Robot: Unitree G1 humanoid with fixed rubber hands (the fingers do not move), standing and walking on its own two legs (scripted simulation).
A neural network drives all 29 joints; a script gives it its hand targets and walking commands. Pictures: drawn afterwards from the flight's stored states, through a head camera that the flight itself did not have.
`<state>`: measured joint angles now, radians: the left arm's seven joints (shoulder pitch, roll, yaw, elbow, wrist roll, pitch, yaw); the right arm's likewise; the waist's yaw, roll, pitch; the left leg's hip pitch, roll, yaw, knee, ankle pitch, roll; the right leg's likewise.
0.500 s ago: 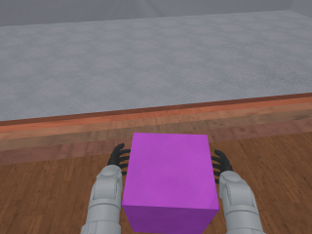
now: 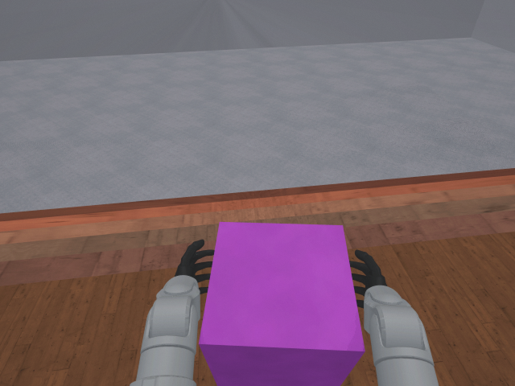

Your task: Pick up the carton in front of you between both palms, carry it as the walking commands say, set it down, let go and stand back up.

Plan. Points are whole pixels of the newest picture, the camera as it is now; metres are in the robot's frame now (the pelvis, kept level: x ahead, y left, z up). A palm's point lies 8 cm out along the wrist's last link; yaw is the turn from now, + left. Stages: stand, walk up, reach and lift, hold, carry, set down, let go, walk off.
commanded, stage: hold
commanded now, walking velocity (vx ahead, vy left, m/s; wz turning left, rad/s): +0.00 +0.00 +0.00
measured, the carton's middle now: (278, 311) +0.29 +0.00 -0.03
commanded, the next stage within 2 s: carry in 0.70 s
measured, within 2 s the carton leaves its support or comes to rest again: neither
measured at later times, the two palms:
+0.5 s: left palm (186, 285) +0.28 +0.15 +0.06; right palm (376, 296) +0.28 -0.15 +0.05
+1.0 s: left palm (175, 253) +0.34 +0.18 +0.07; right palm (353, 259) +0.34 -0.12 +0.07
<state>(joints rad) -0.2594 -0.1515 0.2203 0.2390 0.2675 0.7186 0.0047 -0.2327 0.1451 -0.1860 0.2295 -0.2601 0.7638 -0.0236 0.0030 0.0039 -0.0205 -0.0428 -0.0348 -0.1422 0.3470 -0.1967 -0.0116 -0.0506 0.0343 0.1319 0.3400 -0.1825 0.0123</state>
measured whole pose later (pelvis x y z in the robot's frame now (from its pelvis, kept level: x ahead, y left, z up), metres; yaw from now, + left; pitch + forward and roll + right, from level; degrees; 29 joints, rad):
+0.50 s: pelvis -0.01 +0.00 +0.00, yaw +0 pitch -7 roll +0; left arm -0.33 -0.17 0.29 0.30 0.32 0.73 -0.01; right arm -0.31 0.16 -0.25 0.29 -0.30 0.77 0.00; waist 0.00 0.00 0.00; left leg -0.05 -0.03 -0.14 0.37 -0.20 -0.02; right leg -0.06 0.04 0.12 0.37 -0.18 0.01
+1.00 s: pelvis +0.05 +0.02 -0.01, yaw +0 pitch +4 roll -1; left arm -0.20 -0.10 0.15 -0.08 0.14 0.97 0.06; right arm -0.21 0.14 -0.10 -0.04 -0.16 1.00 -0.08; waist 0.01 0.00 -0.16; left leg -0.22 0.03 0.03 0.49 -0.34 0.00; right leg -0.35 -0.03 -0.06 0.67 -0.47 0.01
